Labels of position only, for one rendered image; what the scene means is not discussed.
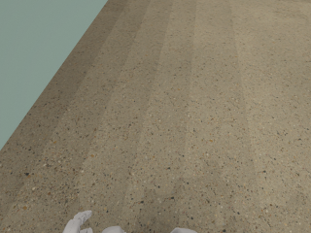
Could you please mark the left robot hand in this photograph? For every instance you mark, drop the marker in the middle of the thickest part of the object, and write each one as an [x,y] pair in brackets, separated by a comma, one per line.
[74,225]

